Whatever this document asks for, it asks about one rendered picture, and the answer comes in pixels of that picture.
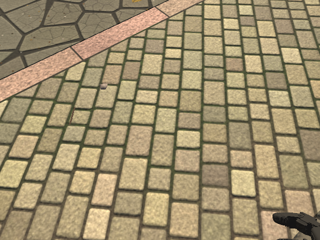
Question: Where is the right robot hand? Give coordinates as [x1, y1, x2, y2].
[272, 212, 320, 240]

